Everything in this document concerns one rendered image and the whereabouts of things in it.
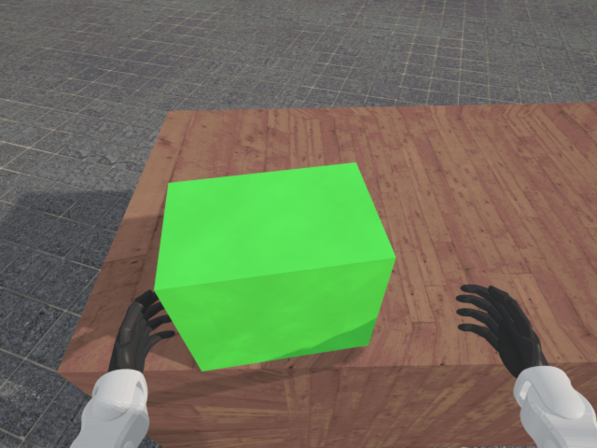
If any robot left hand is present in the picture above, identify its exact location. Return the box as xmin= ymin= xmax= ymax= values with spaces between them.
xmin=108 ymin=289 xmax=175 ymax=373

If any robot right forearm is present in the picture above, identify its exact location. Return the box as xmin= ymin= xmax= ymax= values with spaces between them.
xmin=513 ymin=366 xmax=597 ymax=448

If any robot left forearm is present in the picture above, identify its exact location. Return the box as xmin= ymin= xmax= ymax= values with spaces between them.
xmin=70 ymin=369 xmax=149 ymax=448

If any carton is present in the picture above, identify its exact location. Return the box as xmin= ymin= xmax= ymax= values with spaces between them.
xmin=154 ymin=162 xmax=396 ymax=371

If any pedestal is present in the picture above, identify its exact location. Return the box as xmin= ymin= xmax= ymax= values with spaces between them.
xmin=57 ymin=103 xmax=597 ymax=448

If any robot right hand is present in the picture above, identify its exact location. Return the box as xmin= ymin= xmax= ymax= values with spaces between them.
xmin=456 ymin=285 xmax=549 ymax=378

